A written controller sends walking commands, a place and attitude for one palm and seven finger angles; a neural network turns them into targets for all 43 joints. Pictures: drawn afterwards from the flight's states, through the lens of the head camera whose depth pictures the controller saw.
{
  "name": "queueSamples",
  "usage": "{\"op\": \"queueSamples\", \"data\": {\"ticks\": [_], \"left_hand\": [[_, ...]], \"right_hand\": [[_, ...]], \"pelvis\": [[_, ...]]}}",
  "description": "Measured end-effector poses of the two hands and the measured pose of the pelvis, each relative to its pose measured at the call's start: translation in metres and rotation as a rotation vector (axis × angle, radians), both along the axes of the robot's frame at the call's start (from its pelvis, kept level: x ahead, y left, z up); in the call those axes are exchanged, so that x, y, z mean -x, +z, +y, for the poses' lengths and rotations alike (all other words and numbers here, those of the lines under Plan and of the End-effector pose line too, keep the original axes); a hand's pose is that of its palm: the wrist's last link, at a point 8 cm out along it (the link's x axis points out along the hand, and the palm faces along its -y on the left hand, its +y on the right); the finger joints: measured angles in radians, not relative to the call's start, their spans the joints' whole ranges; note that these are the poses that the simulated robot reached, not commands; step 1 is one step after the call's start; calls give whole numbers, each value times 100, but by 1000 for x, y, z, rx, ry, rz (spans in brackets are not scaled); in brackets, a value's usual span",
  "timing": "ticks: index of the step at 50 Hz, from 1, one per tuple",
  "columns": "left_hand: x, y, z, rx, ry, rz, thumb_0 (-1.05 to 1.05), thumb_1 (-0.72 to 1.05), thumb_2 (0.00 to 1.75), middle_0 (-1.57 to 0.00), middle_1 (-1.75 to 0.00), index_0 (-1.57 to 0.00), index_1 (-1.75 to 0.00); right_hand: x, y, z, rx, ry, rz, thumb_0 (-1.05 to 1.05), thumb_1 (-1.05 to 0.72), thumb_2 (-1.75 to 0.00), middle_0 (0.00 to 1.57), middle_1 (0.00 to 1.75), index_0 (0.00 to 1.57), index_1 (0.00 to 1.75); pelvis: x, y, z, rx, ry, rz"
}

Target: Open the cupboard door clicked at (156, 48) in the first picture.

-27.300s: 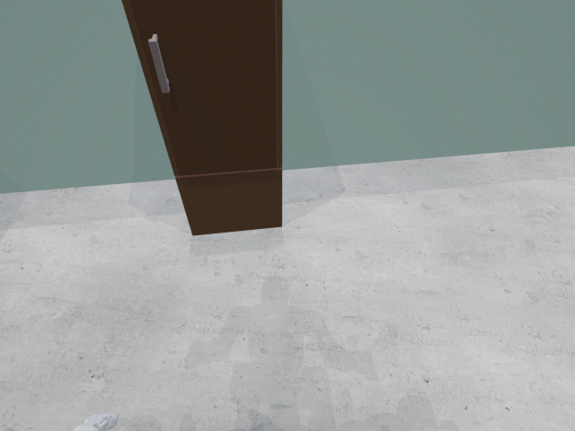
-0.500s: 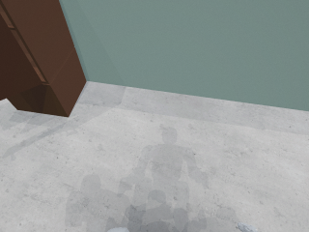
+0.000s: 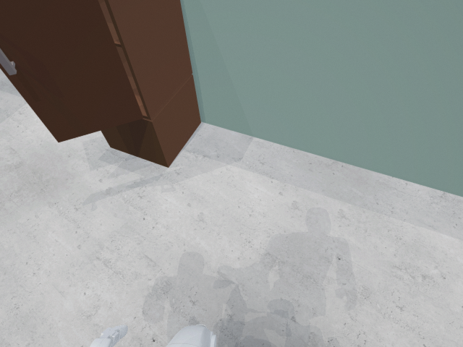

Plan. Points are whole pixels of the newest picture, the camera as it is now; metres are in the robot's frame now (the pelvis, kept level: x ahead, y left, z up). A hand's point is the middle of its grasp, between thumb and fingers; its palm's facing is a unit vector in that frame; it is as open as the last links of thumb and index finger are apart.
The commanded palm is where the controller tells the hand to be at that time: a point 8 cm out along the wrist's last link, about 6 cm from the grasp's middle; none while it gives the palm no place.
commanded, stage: turn to face it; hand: left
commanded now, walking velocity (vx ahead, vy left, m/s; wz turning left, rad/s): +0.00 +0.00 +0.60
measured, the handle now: out of the picture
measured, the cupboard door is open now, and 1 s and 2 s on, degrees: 46 46 46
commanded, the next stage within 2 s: take the last steps up to it in 0.62 s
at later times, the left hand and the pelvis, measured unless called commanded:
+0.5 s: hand out of the picture +0.03 +0.25 -0.16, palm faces +0.27 -0.93 -0.25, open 7.4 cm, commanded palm none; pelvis +0.01 +0.02 +0.00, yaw +14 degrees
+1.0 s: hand out of the picture -0.06 +0.20 -0.17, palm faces +0.47 -0.86 -0.19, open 7.3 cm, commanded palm none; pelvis +0.03 +0.03 +0.00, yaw +24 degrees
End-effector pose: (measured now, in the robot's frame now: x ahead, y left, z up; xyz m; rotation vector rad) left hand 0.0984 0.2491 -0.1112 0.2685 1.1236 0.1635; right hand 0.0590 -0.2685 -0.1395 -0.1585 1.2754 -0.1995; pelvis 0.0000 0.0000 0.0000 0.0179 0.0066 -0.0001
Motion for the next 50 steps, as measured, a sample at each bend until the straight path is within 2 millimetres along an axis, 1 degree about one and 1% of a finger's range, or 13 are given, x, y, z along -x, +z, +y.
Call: {"op": "queueSamples", "data": {"ticks": [3,6,9,11,13,16,22,27,32,38,42,46,50], "left_hand": [[21,-4,-4,28,50,35,1,91,90,-20,-30,-20,-30],[44,-13,-3,57,104,68,1,91,90,-20,-30,-20,-30],[69,-27,7,84,166,105,1,91,90,-20,-30,-21,-30],[84,-41,18,98,206,132,1,91,90,-20,-30,-21,-30],[96,-48,27,96,239,168,1,91,90,-20,-30,-20,-30],[102,-44,38,84,272,184,1,91,90,-20,-30,-20,-30],[92,-25,45,70,307,109,1,91,90,-20,-30,-20,-30],[79,-15,35,51,312,62,1,91,90,-20,-30,-20,-30],[76,-14,12,23,323,31,1,91,90,-20,-30,-20,-30],[95,-10,-16,60,375,62,1,91,90,-20,-30,-20,-30],[114,-14,-25,97,424,83,1,91,90,-20,-30,-20,-30],[145,-21,-22,129,492,124,1,92,90,-20,-30,-21,-30],[184,-32,-12,163,564,203,1,92,90,-20,-30,-21,-30]], "right_hand": [[-19,7,2,1,48,-3,1,-91,-89,20,29,20,30],[-45,12,12,8,114,-25,1,-91,-89,20,29,20,30],[-76,15,29,25,187,-69,1,-91,-89,20,29,20,30],[-95,14,41,42,232,-116,1,-91,-89,20,29,20,30],[-107,17,52,52,265,-151,0,-91,-89,20,29,20,30],[-112,25,64,60,299,-166,0,-91,-89,20,29,20,30],[-103,27,73,42,336,-121,0,-91,-89,20,29,20,30],[-91,16,66,4,334,-72,0,-91,-89,20,29,20,30],[-83,-6,48,-35,319,-22,0,-91,-89,20,29,20,30],[-84,-3,36,-28,335,41,0,-91,-89,20,29,20,30],[-93,6,40,-13,373,51,1,-91,-89,20,29,20,30],[-114,14,61,0,442,34,1,-91,-89,20,29,20,30],[-146,21,98,10,515,-33,1,-91,-89,20,29,20,30]], "pelvis": [[-3,4,-1,-14,42,-4],[-6,3,2,-18,80,-6],[-8,-3,11,-9,118,-10],[-10,-13,20,4,139,-8],[-8,-15,23,5,153,-13],[-7,-10,26,20,176,-14],[-8,2,24,39,222,-11],[-11,3,13,33,252,-9],[-17,-6,-7,4,276,-4],[-22,3,-11,-5,331,-17],[-25,7,-8,-12,361,-17],[-28,7,5,-10,392,-16],[-32,3,27,-5,418,-15]]}}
